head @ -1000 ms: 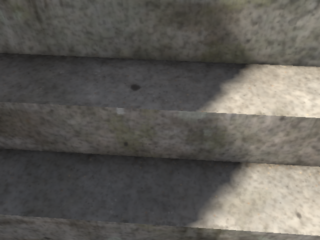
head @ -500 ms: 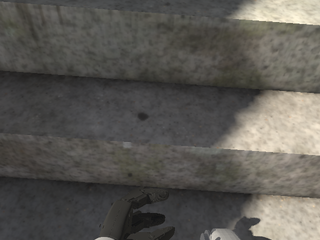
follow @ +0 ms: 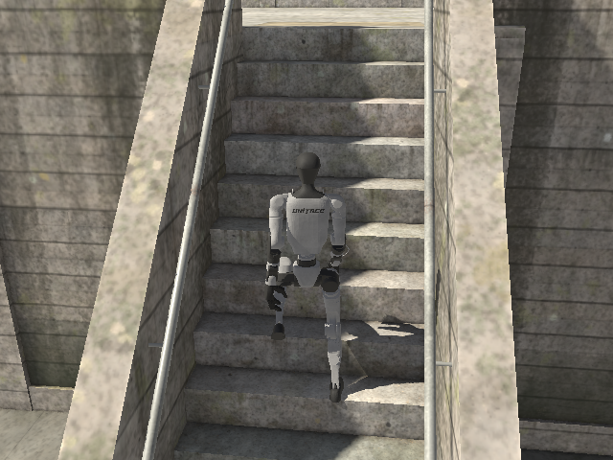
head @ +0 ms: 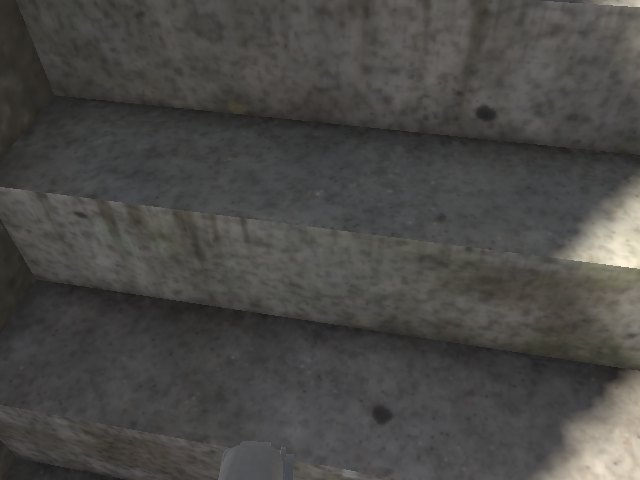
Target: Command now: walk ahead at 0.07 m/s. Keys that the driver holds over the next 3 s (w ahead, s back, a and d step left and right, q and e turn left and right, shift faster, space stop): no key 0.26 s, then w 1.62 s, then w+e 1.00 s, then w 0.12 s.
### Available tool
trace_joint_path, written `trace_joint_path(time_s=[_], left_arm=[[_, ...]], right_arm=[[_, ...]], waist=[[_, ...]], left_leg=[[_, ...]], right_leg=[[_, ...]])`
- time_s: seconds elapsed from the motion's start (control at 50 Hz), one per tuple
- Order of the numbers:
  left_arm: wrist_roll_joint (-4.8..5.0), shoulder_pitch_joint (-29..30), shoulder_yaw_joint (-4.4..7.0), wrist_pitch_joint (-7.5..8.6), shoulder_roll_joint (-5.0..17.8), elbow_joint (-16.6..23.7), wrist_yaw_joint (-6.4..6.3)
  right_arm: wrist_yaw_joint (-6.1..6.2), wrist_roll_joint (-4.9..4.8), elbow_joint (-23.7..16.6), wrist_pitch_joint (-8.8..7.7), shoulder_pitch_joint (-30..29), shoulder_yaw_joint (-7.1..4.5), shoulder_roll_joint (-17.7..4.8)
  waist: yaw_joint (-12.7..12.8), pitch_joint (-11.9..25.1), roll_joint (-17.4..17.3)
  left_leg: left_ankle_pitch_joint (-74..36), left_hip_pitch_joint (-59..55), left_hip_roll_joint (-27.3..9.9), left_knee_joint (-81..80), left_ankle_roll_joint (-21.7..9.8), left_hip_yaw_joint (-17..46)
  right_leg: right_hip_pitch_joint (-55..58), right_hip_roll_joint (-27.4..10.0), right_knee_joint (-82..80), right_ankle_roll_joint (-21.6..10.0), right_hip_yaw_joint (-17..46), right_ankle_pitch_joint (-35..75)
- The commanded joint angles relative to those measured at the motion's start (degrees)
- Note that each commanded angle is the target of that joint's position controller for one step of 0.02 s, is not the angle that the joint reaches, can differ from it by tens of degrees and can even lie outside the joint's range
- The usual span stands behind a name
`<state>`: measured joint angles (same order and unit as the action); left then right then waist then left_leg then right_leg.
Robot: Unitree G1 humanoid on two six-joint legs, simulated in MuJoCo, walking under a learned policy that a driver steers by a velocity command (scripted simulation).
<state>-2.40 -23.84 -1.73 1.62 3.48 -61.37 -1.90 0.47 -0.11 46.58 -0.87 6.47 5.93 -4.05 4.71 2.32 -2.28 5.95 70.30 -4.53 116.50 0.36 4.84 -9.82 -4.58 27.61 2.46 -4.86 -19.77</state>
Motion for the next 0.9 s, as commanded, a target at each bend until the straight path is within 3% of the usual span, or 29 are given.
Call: trace_joint_path(time_s=[0.02, 0.06, 0.1, 0.14, 0.16, 0.18, 0.2, 0.22, 0.26, 0.3, 0.34, 0.42, 0.46, 0.48, 0.5, 0.52, 0.54, 0.56, 0.6, 0.62, 0.68, 0.7, 0.72, 0.76, 0.78, 0.82, 0.84, 0.88, 0.9], left_arm=[[2.14, 3.3, 2.9, -0.62, 10.3, 4.9, -2.16], [2.68, -2.2, 3.95, -3.44, 12.2, 4.3, -2.11], [1.61, -7.8, 5.37, -4.68, 17.3, 4.2, -1.6], [1.52, -0.8, 5.25, -1.77, 17.2, 10.8, -1.31], [-0.89, 1.6, 3.54, 0.47, 8.7, 11.7, 0.35], [-0.16, -1.9, 2.82, 4.73, 0.7, 9.8, 2.61], [3.41, 0.9, 3.32, 6.97, 3.7, 8.2, 3.33], [5.59, 7.0, 3.72, 6.61, 5.6, 10.6, 3.41], [5.91, 15.8, 1.79, 3.48, 4.5, 16.0, 2.25], [5.02, 15.7, 0.24, 0.83, 4.3, 19.5, 1.5], [2.01, 29.7, -1.6, 2.82, 4.8, 26.2, 1.54], [0.93, 39.5, -5.33, 4.6, 2.4, 36.8, 4.06], [-0.51, 30.6, -6.22, 4.78, 3.1, 37.1, 5.84], [-0.88, 21.1, -4.83, 4.53, 7.0, 33.2, 6.26], [-1.04, 20.6, -1.21, 4.76, 14.8, 32.2, 5.45], [0.39, 17.0, 0.55, 2.58, 14.2, 28.2, 3.52], [1.44, 16.6, 1.7, -0.1, 14.6, 23.1, 2.82], [0.0, 20.2, 2.26, -0.76, 15.3, 22.1, 3.16], [-2.05, 24.9, 0.88, -0.84, 11.3, 17.6, 1.93], [-2.97, 20.9, 2.1, -0.59, 12.6, 14.6, 2.04], [0.07, 37.1, 4.6, -2.19, 18.3, 20.3, 1.24], [-1.07, 52.1, 5.88, -2.67, 24.3, 25.6, 0.66], [-1.67, 50.8, 7.2, -1.59, 28.4, 27.2, -0.03], [1.16, 57.9, 5.5, 1.71, 26.5, 27.9, 3.2], [3.99, 51.4, 4.27, 1.03, 19.8, 27.9, 3.47], [4.08, 26.9, 1.08, 1.1, 9.2, 22.0, 5.41], [3.3, 20.1, 1.52, 1.74, 10.3, 21.2, 6.91], [1.43, 38.2, 0.0, 3.32, 7.9, 27.3, 8.96], [1.41, 38.2, -0.85, 3.14, 4.4, 28.2, 9.08]], right_arm=[[-0.69, 1.06, -8.9, -0.32, -11.6, 0.37, -1.4], [-1.56, 1.39, -9.3, -1.45, -15.9, -0.12, -1.9], [-1.33, 0.69, -9.9, -2.39, -11.6, -2.91, -8.5], [-0.32, -1.69, 0.1, -1.66, 4.6, -6.89, -16.7], [0.57, -0.5, 4.2, -0.1, 8.0, -7.11, -18.5], [1.62, 4.02, 6.6, 1.37, 19.3, -8.41, -22.4], [1.81, 7.51, 5.8, 2.2, 26.5, -8.3, -20.8], [0.83, 7.04, 5.4, 2.69, 23.3, -8.71, -19.3], [1.0, 3.4, 3.4, 3.01, 5.7, -6.71, -10.1], [1.68, 2.14, 4.1, 2.24, 1.3, -7.36, -11.8], [2.47, 2.35, 9.0, 1.86, 16.2, -8.77, -14.2], [5.09, 2.42, 9.7, 2.27, 29.2, -10.54, -16.9], [5.45, 0.97, 3.6, 2.32, 10.7, -10.43, -18.8], [4.85, 0.11, -1.4, 2.19, -1.8, -9.78, -19.4], [3.33, -0.73, -2.4, 1.39, 0.1, -10.19, -22.4], [2.87, -0.55, -3.3, 0.31, 2.9, -12.2, -27.6], [1.68, -0.17, -4.0, -0.96, 6.3, -11.7, -23.8], [-1.84, -1.67, 2.1, -1.68, 21.8, -11.12, -15.1], [-0.64, -4.0, -4.6, -4.66, 8.3, -8.62, -9.4], [-0.31, -4.22, -7.4, -5.94, 7.2, -7.31, -7.7], [-1.6, -2.21, -14.0, -5.76, 11.5, -3.38, -6.5], [-1.83, -0.31, -12.6, -4.9, 23.5, -3.92, -9.2], [-1.68, 3.38, -6.1, -3.49, 38.3, -6.7, -16.0], [0.78, 5.84, -0.7, -0.84, 53.6, -11.14, -24.4], [1.59, 6.05, 1.0, -0.32, 47.1, -10.68, -23.4], [3.82, 5.28, -0.4, -0.1, 22.0, -9.97, -22.9], [3.57, 7.24, -5.5, -1.1, 12.8, -7.57, -16.2], [-0.07, 4.13, -3.5, -1.6, 20.2, -4.15, -6.1], [-0.69, 3.15, -1.6, -1.17, 17.0, -3.14, -2.6]], waist=[[-2.2, -1.2, 5.7], [0.6, -1.1, 4.9], [-0.8, 4.2, 11.6], [-5.1, 10.3, 13.7], [-3.2, 7.9, 1.3], [-6.1, 13.4, -18.3], [-12.2, 20.8, -13.0], [-11.0, 18.5, -9.0], [-4.9, 5.5, -12.6], [-1.9, 2.0, -9.2], [-11.4, 3.0, -4.9], [-13.8, 12.6, -3.2], [-2.0, 16.6, -1.3], [5.0, 20.0, 0.6], [5.1, 20.8, 2.7], [3.7, 17.1, -2.0], [-0.5, 11.6, 6.5], [-5.2, 17.7, 21.4], [-5.8, -1.7, 20.6], [-5.9, -1.5, 16.2], [-15.9, 2.0, 5.5], [-25.4, 8.4, 5.6], [-29.3, 19.2, 5.0], [-36.4, 27.3, 12.0], [-28.5, 21.5, 8.0], [-8.1, 16.7, -18.8], [-2.7, 18.2, -15.8], [-8.8, 8.3, 1.0], [-4.0, 6.4, 5.8]], left_leg=[[-1.0, -11.2, -6.2, -28.1, 1.5, -7.1], [13.7, -24.5, -0.6, -50.7, 1.8, -16.0], [15.1, -36.7, 6.3, -78.2, 1.0, -18.0], [-21.9, -56.7, -2.4, -114.7, -1.5, -3.3], [-57.1, -79.0, -9.1, -105.1, -0.5, -0.5], [-127.9, -106.4, -19.4, -75.5, -9.3, 5.9], [-127.6, -102.4, -25.4, -79.6, -15.8, 4.8], [-92.8, -96.9, -22.4, -84.4, -17.7, 4.0], [-68.3, -85.1, -17.1, -89.9, -15.0, -0.8], [-57.4, -76.5, -19.1, -95.7, -13.4, -1.8], [-70.1, -99.2, -16.0, -92.7, -12.9, 1.5], [-62.6, -117.3, -19.6, -96.4, -13.5, 9.0], [-75.5, -96.7, -15.6, -97.5, -10.5, 1.6], [-84.8, -74.1, -11.7, -95.4, -10.5, -2.9], [-95.0, -74.6, -8.0, -85.7, -10.7, 0.6], [-82.0, -73.7, -10.7, -80.0, -10.9, 4.9], [-41.9, -62.9, -5.2, -65.3, -6.2, 4.3], [23.1, -21.8, 5.1, -32.2, 1.3, 2.1], [44.2, 8.4, 11.0, 14.1, -0.5, 2.8], [51.9, 21.8, 12.2, 24.1, -0.1, -1.9], [37.8, 13.8, 3.7, 2.0, 0.7, -7.0], [29.3, -19.6, 7.2, -17.9, 1.5, -12.1], [15.0, -52.2, 13.9, -18.9, 3.1, -18.6], [13.6, -64.5, 10.7, -23.3, 0.7, -14.4], [13.0, -57.4, 12.3, -41.0, -3.1, -11.0], [24.9, -46.1, 4.9, -73.4, -16.1, 17.0], [37.9, -40.6, 2.9, -78.6, -18.5, 29.6], [20.4, -31.9, 7.6, -69.3, -10.7, 8.1], [26.6, -25.9, 5.6, -70.3, -10.2, 10.2]], right_leg=[[-3.6, -10.8, -16.6, -12.1, 7.0, 15.1], [1.1, -5.3, -15.0, -11.2, 2.2, 31.9], [16.8, -4.6, -0.1, -9.6, 6.0, 72.3], [19.4, -3.9, 15.2, -6.4, 8.3, 48.8], [-10.5, 1.3, 32.0, -4.8, 5.5, -0.8], [-46.7, 14.9, 67.6, -2.0, 15.6, -27.3], [-52.9, 15.8, 92.1, -1.8, 21.0, -25.2], [-55.8, 10.8, 93.7, -1.1, 17.5, -20.7], [-58.7, 4.6, 93.6, 2.2, 13.2, -21.8], [-59.7, 4.1, 104.0, 2.7, 11.7, -23.5], [-74.6, 4.5, 95.5, 1.1, 8.7, -23.9], [-82.5, 0.2, 83.6, -0.2, 7.1, -21.5], [-52.3, -1.3, 54.2, -2.4, 6.3, -9.6], [-18.2, -0.1, 28.8, -5.0, 8.5, 1.0], [-5.4, 1.7, 8.9, -6.3, 9.5, 14.1], [3.5, -0.4, -19.8, -8.7, 12.3, 21.3], [11.6, -2.4, -29.7, -9.4, 9.6, 36.6], [41.2, -11.6, -9.7, -15.6, 14.3, 47.4], [29.7, -12.6, -13.7, -11.1, 2.8, 77.1], [36.6, -15.7, -2.1, -11.7, 3.0, 97.1], [18.6, -10.2, -8.3, -8.3, -6.7, 66.4], [-4.1, -3.2, -13.1, -9.4, -14.8, 73.6], [-14.1, -4.9, -13.4, -14.4, -12.1, 94.6], [-2.9, -12.9, -2.4, -16.4, -8.7, 127.9], [1.9, -9.0, 7.7, -15.6, -6.0, 120.5], [-5.9, 2.6, 40.2, -14.6, -1.1, 37.4], [-8.3, 7.8, 60.3, -13.0, 7.0, 25.5], [-17.0, 7.7, 73.4, -11.1, 5.5, 9.3], [-24.1, 7.4, 77.8, -11.5, 7.1, 8.7]])
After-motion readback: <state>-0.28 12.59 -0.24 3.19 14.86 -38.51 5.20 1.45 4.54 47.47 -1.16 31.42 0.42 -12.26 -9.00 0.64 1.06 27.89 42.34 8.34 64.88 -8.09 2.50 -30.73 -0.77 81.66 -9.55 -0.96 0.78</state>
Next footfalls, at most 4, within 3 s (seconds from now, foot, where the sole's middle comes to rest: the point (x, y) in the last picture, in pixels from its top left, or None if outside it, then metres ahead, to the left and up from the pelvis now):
0.14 left None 0.06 0.23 -0.77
0.58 right None -0.01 -0.04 -0.74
0.84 left None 0.28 0.13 -0.55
1.16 right None -0.01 -0.05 -0.77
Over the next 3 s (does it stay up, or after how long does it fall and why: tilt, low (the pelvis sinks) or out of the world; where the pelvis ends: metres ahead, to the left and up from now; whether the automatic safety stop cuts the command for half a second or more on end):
stays up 0.32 0.22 0.33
